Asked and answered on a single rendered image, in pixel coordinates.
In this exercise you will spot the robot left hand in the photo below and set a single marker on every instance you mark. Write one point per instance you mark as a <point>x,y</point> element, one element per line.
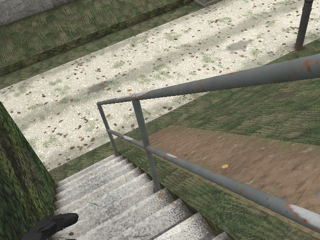
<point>49,225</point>

